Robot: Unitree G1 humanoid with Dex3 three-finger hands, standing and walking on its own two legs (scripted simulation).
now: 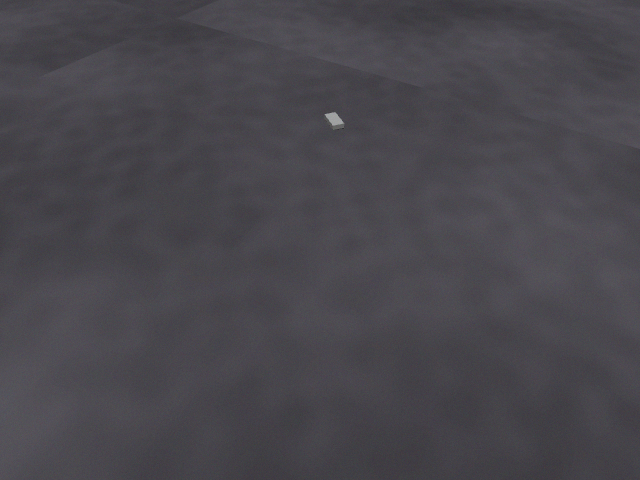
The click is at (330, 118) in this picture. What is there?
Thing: flat box
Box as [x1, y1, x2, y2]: [324, 112, 343, 129]
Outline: 324,114 324,118 332,129 343,127 343,122 335,112
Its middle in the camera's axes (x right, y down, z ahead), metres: +0.08 -0.70 +2.27
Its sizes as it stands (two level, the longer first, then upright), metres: 0.129 0.071 0.029
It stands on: the floor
